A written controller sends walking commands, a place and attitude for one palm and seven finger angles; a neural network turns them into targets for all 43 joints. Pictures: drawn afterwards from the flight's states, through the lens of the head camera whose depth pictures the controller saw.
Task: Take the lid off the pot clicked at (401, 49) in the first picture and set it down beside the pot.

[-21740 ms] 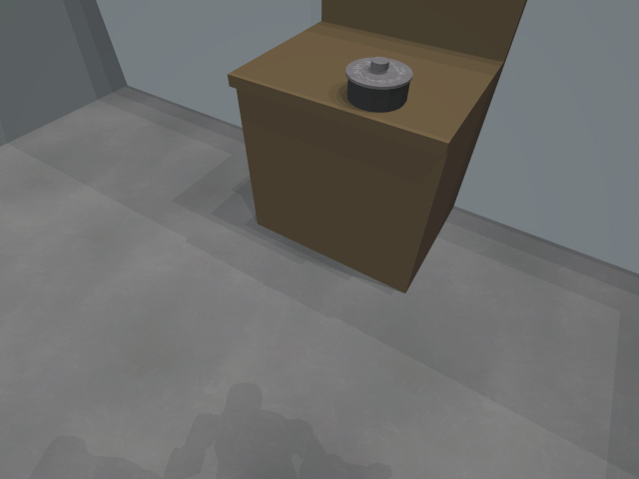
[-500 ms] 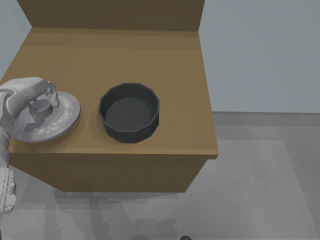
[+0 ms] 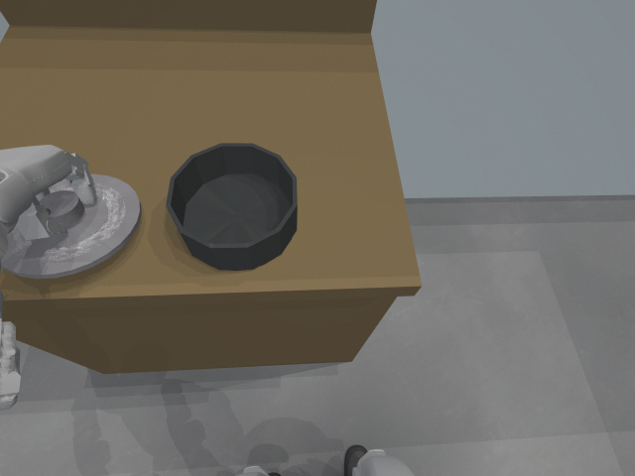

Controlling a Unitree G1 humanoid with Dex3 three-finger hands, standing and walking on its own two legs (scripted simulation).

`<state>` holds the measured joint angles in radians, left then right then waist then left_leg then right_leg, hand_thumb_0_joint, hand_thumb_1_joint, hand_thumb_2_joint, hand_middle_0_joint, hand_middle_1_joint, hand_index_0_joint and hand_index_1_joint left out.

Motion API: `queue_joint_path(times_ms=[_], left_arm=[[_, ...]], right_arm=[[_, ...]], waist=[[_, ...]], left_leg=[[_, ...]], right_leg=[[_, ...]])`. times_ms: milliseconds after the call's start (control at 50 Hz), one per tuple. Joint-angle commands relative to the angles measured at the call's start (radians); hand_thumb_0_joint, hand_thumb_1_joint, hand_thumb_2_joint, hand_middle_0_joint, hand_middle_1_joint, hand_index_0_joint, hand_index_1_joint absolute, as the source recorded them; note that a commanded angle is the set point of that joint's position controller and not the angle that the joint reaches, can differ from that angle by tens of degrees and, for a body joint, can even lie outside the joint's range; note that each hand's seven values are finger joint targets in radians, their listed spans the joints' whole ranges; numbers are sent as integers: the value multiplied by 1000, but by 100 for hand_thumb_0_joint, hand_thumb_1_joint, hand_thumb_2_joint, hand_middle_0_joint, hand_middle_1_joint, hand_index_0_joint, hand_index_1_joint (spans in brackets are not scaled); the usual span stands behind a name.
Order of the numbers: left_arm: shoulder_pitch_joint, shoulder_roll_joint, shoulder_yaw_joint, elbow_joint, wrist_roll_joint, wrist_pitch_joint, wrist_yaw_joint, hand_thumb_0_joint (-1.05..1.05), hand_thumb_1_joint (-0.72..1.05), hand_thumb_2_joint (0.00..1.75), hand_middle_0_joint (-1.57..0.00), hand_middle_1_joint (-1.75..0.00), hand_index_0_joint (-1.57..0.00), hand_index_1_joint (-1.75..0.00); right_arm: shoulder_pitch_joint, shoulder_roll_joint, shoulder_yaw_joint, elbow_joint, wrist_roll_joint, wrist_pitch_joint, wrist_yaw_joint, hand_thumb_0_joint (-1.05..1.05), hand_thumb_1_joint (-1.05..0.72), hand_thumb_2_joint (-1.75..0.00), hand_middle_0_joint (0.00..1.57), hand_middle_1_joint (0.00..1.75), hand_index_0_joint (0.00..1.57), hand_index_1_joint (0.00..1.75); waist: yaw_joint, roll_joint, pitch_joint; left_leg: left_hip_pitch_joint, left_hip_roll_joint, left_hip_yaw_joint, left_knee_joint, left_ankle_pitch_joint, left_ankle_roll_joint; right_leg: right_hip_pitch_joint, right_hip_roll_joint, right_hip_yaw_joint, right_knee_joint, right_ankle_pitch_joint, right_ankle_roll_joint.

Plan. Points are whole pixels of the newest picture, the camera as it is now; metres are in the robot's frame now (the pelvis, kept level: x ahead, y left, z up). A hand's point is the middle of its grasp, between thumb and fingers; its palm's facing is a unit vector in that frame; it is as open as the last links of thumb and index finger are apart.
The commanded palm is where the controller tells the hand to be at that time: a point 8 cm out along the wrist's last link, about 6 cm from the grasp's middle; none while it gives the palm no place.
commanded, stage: lower the lid onto the table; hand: left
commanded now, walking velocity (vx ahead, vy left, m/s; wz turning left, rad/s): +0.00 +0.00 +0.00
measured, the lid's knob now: (61, 208) +0.47 +0.32 +0.00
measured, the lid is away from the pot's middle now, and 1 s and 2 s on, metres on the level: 0.23 0.24 0.24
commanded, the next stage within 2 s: open the fingers wide in 0.26 s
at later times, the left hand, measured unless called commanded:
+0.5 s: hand (45, 220) +0.44 +0.33 +0.01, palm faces -0.48 -0.09 -0.87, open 8.0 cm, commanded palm +0.46 +0.32 +0.06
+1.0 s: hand (46, 224) +0.43 +0.33 +0.01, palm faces -0.50 -0.08 -0.87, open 8.4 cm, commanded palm +0.47 +0.32 +0.06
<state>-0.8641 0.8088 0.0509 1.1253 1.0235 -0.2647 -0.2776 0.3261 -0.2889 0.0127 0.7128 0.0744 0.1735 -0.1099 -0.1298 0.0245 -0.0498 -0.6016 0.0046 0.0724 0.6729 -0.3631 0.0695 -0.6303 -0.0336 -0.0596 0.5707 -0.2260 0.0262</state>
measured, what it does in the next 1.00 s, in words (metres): stands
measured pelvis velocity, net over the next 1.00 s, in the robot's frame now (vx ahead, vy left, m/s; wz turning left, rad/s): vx -0.01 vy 0.01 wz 0.00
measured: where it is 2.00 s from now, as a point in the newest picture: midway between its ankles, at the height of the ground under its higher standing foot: outside the picture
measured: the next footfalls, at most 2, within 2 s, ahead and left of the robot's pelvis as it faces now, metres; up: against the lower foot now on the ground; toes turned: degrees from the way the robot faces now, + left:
none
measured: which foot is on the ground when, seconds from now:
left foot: down 0.00-1.00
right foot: down 0.00-1.00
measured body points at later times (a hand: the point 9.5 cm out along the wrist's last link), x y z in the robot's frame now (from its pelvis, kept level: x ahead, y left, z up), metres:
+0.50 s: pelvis -0.01 +0.01 -0.01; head +0.11 +0.02 +0.42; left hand +0.46 +0.33 +0.06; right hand +0.00 -0.28 -0.13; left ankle -0.03 +0.07 -0.72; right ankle +0.02 -0.15 -0.72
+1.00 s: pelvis -0.01 +0.01 -0.01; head +0.11 +0.02 +0.42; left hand +0.46 +0.33 +0.06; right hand +0.00 -0.27 -0.13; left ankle -0.03 +0.07 -0.72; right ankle +0.02 -0.15 -0.72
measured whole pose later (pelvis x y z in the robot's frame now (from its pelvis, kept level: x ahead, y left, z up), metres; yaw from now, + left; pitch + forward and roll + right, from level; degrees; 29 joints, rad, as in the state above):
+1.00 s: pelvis -0.01 +0.01 -0.01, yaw +0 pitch +18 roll -3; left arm -0.87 0.80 0.03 1.12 1.02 -0.26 -0.25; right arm 0.33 -0.28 0.01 0.68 0.07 0.21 -0.09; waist -0.12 0.03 -0.07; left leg -0.71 0.01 0.07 0.79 -0.40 0.08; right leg -0.73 -0.04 -0.06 0.67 -0.26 0.02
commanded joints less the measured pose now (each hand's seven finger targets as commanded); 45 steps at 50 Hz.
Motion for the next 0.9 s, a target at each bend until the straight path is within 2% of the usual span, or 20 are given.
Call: queue_joint_path(times_ms=[0,40,80,100,160,220,260,320,340,360,460,520,540,600,720,760,800,820,860,880], left_arm=[[-461,417,113,-219,-22,-7,47,0,59,104,-85,-102,-84,-101],[-442,426,125,-197,-26,-11,46,0,59,104,-85,-102,-84,-101],[-425,361,68,-137,-27,-5,40,0,59,104,-85,-102,-84,-101],[-426,390,90,-140,-26,-6,39,0,59,104,-85,-102,-84,-101],[-429,395,93,-176,-10,-17,36,0,59,104,-85,-102,-84,-101],[-412,379,83,-143,-15,-15,35,0,59,104,-85,-102,-84,-101],[-418,346,63,-140,-14,-15,35,0,59,104,-85,-102,-84,-101],[-424,334,47,-122,-19,-6,37,0,59,104,-85,-102,-84,-101],[-300,317,80,-145,-32,-20,33,0,59,104,-85,-102,-84,-101],[-276,325,91,-165,-34,-28,34,0,58,102,-83,-102,-83,-101],[-380,360,99,-221,-30,-11,60,0,52,94,-76,-101,-76,-101],[-346,308,57,-156,-29,4,69,0,48,89,-72,-101,-72,-101],[-370,313,60,-180,-28,3,67,0,47,87,-70,-101,-70,-101],[-366,340,73,-160,-16,6,71,0,43,83,-66,-101,-66,-100],[-366,323,64,-168,-19,7,69,0,35,75,-58,-100,-58,-100],[-383,304,55,-192,-21,5,67,0,33,72,-55,-100,-55,-99],[-379,324,69,-178,-26,8,67,0,30,69,-52,-100,-52,-99],[-389,328,69,-187,-27,9,67,0,29,67,-51,-100,-51,-99],[-406,283,33,-188,-28,9,62,0,27,64,-48,-99,-48,-99],[-397,315,60,-180,-26,9,64,0,25,63,-47,-99,-47,-99]], right_arm=[[144,-192,-59,-44,-14,-12,-19,0,-90,-90,20,30,20,30],[149,-194,-60,-42,-15,-11,-19,0,-90,-90,20,30,20,30],[153,-195,-56,-36,-12,-8,-16,0,-90,-90,20,30,20,30],[160,-199,-55,-34,-12,-5,-14,0,-90,-90,20,30,20,30],[170,-194,-62,-39,-16,2,-11,0,-90,-90,20,30,20,30],[167,-195,-60,-43,-15,12,-6,0,-90,-90,20,30,20,30],[175,-192,-63,-40,-16,15,-6,0,-90,-90,20,30,20,30],[172,-196,-59,-41,-16,21,-3,0,-90,-90,20,30,20,30],[165,-183,-68,-62,-13,19,8,0,-90,-90,20,30,20,30],[155,-186,-68,-65,-17,27,11,0,-90,-90,20,30,20,30],[146,-188,-69,-60,-18,42,12,0,-90,-90,20,30,20,30],[136,-187,-63,-63,-11,37,17,0,-90,-90,20,30,20,30],[134,-188,-64,-63,-10,36,17,0,-90,-90,20,30,20,30],[139,-186,-59,-68,-10,33,16,0,-90,-90,20,30,20,30],[135,-185,-59,-79,-11,29,15,0,-90,-90,20,30,20,30],[141,-182,-65,-76,-13,29,13,0,-90,-90,20,30,20,30],[136,-187,-62,-76,-12,30,12,0,-90,-90,20,30,20,30],[136,-188,-61,-76,-13,31,11,0,-90,-90,20,30,20,30],[144,-186,-63,-67,-12,29,11,0,-90,-90,20,30,20,30],[141,-188,-63,-68,-10,29,12,0,-90,-90,20,30,20,30]], waist=[[8,161,-506],[6,157,-502],[-9,127,-440],[-3,109,-438],[4,168,-508],[1,144,-469],[-6,148,-477],[-15,116,-454],[30,149,-489],[32,148,-515],[9,125,-503],[6,108,-422],[11,139,-431],[12,120,-442],[12,117,-454],[7,129,-478],[7,98,-457],[8,101,-465],[-4,127,-453],[7,136,-444]], left_leg=[[342,3,-90,-8,616,-14],[333,3,-89,4,637,-13],[285,2,-82,12,574,-10],[266,3,-83,12,557,-9],[315,1,-91,27,628,-20],[274,1,-88,36,579,-20],[300,5,-96,44,614,-25],[245,2,-82,50,537,-15],[287,0,-90,45,624,-27],[306,3,-92,51,652,-35],[292,5,-95,40,592,-23],[248,3,-89,33,507,-22],[262,2,-89,32,533,-23],[249,0,-91,40,516,-25],[245,0,-92,44,515,-26],[290,5,-99,47,560,-29],[253,3,-93,45,518,-23],[242,1,-92,42,501,-21],[279,7,-100,42,526,-28],[273,6,-101,43,508,-31]], right_leg=[[134,62,-5,6,257,-69],[124,63,-5,11,273,-70],[80,68,-10,15,234,-66],[84,68,-11,18,226,-67],[75,72,-9,35,239,-71],[44,73,-13,40,202,-71],[12,76,-17,46,196,-70],[11,77,-13,51,184,-69],[38,75,-18,58,209,-78],[44,76,-17,63,222,-77],[49,74,-12,53,208,-71],[11,75,-20,53,157,-73],[12,72,-16,52,167,-75],[16,75,-17,62,159,-74],[18,73,-16,68,160,-74],[5,74,-18,67,165,-72],[18,73,-15,66,163,-71],[33,72,-14,65,164,-72],[-16,74,-21,65,143,-73],[-20,73,-19,64,127,-74]])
